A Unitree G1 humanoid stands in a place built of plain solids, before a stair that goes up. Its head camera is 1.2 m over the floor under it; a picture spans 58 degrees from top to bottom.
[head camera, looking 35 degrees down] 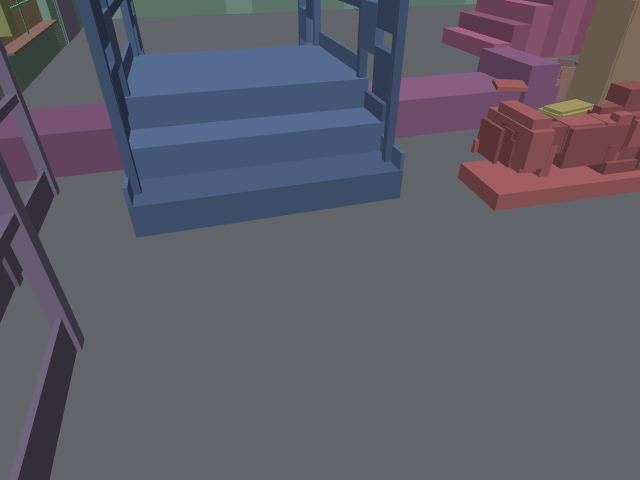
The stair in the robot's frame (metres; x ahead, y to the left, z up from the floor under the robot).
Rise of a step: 0.17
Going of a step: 0.28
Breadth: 1.40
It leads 16 degrees to the left of straight ahead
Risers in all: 3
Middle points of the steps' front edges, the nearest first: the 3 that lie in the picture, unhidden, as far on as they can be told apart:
1.93 0.22 0.17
2.20 0.30 0.34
2.46 0.38 0.51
